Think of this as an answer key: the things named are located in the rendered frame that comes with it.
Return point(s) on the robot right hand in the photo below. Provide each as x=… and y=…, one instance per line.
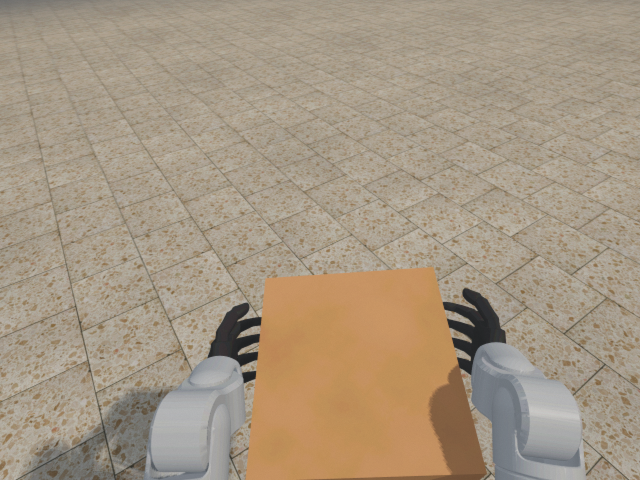
x=487, y=327

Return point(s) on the carton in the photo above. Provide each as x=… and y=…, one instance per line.
x=357, y=379

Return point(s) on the robot right forearm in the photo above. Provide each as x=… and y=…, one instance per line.
x=536, y=422

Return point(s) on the robot left hand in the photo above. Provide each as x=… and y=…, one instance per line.
x=226, y=344

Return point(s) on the robot left forearm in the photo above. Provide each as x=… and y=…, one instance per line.
x=189, y=436

